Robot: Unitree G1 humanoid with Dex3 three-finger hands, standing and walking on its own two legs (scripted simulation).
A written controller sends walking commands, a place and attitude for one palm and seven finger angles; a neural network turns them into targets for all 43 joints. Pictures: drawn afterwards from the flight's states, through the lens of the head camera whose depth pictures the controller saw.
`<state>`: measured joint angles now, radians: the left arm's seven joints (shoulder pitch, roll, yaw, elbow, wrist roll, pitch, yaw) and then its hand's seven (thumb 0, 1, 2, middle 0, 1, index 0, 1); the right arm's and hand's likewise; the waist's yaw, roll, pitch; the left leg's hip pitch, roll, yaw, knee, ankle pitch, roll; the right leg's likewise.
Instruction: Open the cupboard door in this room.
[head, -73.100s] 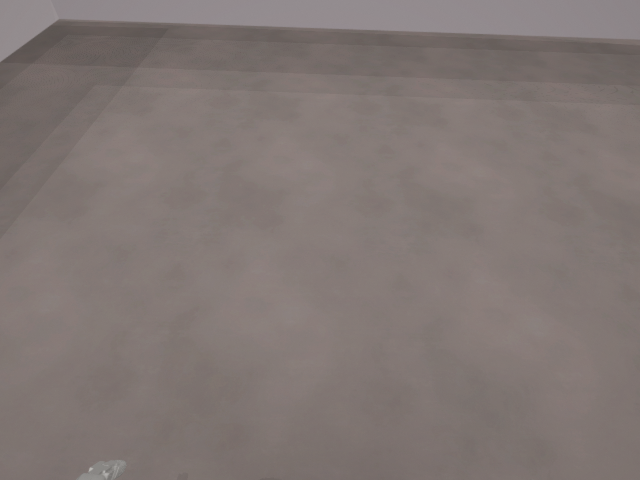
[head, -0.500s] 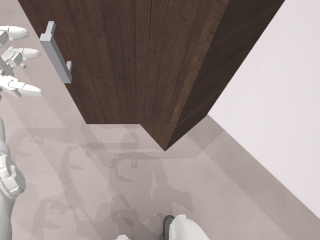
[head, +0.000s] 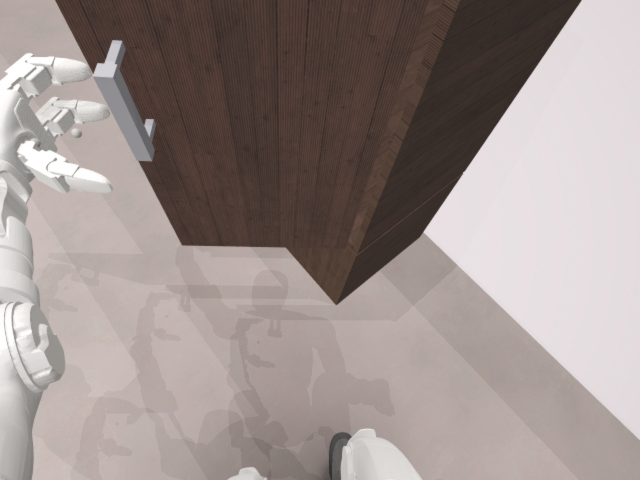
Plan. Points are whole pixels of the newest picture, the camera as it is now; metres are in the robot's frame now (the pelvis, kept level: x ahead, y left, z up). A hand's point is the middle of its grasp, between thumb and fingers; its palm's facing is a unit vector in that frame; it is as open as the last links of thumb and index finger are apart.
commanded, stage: slide the fingers in behind the handle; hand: left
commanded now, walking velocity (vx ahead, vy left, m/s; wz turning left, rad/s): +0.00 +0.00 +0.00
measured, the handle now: (131, 105) +0.53 +0.20 +0.10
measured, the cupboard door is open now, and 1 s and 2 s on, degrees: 51 49 49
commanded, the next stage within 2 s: close the thumb around the handle in 1.54 s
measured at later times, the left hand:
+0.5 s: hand (87, 132) +0.49 +0.24 +0.10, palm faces -0.03 -1.00 -0.02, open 14.4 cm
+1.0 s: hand (130, 132) +0.50 +0.19 +0.10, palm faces -0.06 -1.00 -0.01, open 13.9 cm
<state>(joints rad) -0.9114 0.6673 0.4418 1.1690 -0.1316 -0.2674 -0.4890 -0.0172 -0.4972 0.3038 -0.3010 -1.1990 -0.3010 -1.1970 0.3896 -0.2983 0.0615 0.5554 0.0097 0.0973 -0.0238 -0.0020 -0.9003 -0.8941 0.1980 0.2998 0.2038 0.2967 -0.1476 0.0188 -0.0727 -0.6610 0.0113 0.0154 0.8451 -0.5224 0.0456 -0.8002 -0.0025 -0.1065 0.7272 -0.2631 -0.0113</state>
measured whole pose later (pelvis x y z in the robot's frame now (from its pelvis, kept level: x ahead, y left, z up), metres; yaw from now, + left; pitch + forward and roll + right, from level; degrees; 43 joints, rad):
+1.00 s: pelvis -0.01 +0.00 +0.00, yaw +0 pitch +19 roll -2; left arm -0.92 0.54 0.38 1.15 -0.13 -0.31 -0.36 -0.02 -0.50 0.30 -0.30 -1.20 -0.31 -1.21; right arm 0.40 -0.27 0.06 0.58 0.00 0.07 -0.01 0.00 -0.90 -0.89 0.20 0.30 0.20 0.30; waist -0.15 0.03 -0.08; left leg -0.66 0.01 0.03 0.84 -0.51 0.04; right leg -0.81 0.00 -0.09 0.74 -0.26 -0.02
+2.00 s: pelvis -0.01 -0.01 +0.00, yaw -1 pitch +18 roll -2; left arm -0.88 0.51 0.38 1.13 -0.13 -0.33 -0.33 -0.01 0.05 0.54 -0.34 -1.25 -0.33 -1.26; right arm 0.41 -0.29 0.04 0.59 0.00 0.05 -0.01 0.00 -0.90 -0.89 0.20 0.30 0.20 0.30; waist -0.14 0.03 -0.08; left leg -0.64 0.01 0.04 0.83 -0.50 0.04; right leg -0.80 0.00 -0.08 0.73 -0.24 -0.02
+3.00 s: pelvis +0.00 +0.00 +0.02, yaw -2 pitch +13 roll -1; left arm -0.19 0.21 0.22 0.33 -0.23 -0.22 -0.20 0.00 0.71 0.74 -0.36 -1.34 -0.35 -1.32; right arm 0.30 -0.26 0.01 0.50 0.03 0.02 0.03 0.00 -0.90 -0.89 0.20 0.30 0.20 0.30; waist -0.05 0.05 -0.13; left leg -0.45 0.00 0.07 0.69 -0.47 0.04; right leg -0.65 0.00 -0.04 0.65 -0.23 -0.01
